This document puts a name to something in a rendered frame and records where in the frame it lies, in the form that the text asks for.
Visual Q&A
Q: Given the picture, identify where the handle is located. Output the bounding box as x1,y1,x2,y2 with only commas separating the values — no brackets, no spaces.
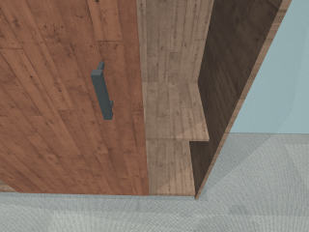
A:
90,61,114,120

